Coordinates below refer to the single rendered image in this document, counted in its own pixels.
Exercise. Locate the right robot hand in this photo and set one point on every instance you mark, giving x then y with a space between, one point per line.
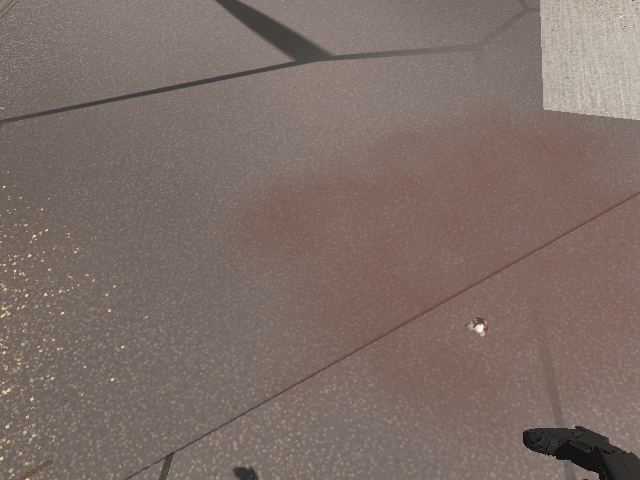
586 449

